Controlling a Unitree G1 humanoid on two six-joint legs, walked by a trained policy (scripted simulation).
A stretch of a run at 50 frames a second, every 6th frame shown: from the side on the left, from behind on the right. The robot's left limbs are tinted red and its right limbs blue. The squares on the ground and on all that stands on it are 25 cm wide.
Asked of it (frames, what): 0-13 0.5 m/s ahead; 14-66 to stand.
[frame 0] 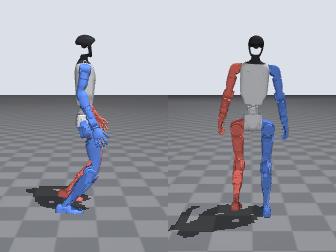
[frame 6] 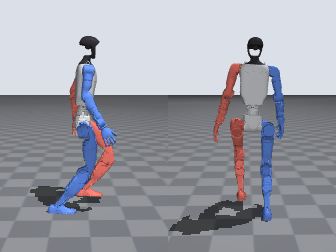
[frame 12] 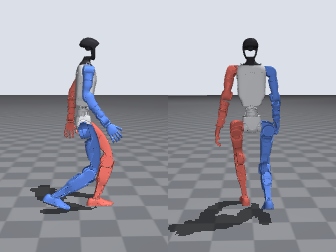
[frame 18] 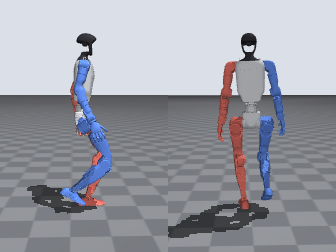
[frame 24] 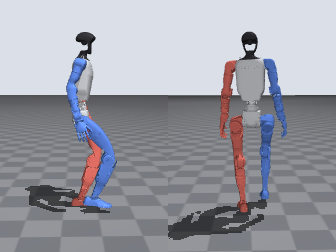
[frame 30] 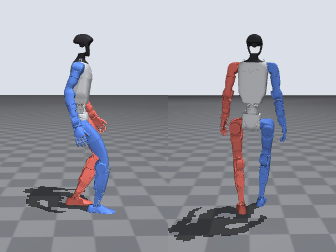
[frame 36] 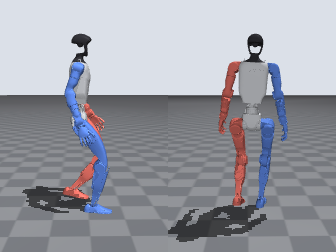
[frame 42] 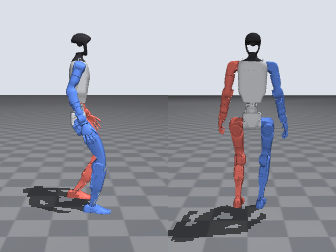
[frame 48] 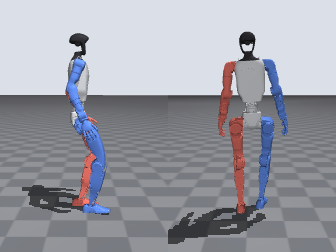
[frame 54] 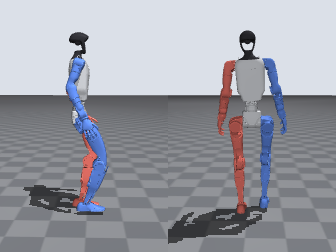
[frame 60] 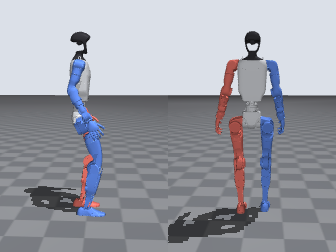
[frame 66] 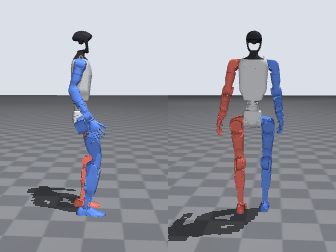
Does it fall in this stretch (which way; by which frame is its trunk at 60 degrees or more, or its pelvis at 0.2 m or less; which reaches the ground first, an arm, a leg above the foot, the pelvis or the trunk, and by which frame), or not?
no
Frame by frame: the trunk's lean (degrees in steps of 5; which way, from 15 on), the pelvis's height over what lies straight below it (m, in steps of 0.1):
0: 5, 0.7
6: 5, 0.7
12: 5, 0.7
18: 5, 0.8
24: 5, 0.8
30: 5, 0.7
36: 5, 0.7
42: 5, 0.8
48: 5, 0.8
54: 5, 0.8
60: 0, 0.8
66: 0, 0.8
